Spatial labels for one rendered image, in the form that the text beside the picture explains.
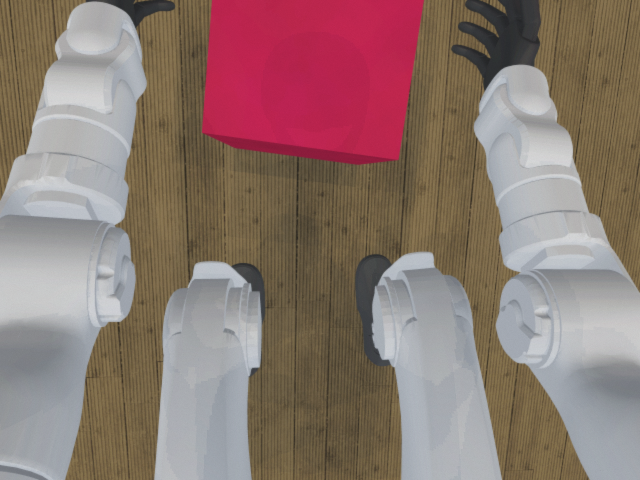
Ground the robot left thigh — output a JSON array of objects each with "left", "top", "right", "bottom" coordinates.
[{"left": 154, "top": 278, "right": 262, "bottom": 480}]

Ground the robot left hand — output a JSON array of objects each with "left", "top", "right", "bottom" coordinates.
[{"left": 86, "top": 0, "right": 175, "bottom": 29}]

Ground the robot right foot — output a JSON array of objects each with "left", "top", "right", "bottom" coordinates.
[{"left": 355, "top": 254, "right": 392, "bottom": 366}]

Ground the robot right upper arm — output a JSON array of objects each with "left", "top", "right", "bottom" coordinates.
[{"left": 496, "top": 269, "right": 640, "bottom": 480}]

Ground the robot right hand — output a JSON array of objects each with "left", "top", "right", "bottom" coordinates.
[{"left": 451, "top": 0, "right": 541, "bottom": 90}]

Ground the robot right forearm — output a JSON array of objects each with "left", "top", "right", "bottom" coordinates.
[{"left": 474, "top": 65, "right": 640, "bottom": 295}]

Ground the carton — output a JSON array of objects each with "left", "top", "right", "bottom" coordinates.
[{"left": 202, "top": 0, "right": 424, "bottom": 165}]

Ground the robot left upper arm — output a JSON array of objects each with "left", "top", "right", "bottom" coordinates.
[{"left": 0, "top": 215, "right": 136, "bottom": 480}]

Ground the robot left forearm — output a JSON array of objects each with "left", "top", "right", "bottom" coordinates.
[{"left": 0, "top": 2, "right": 147, "bottom": 225}]

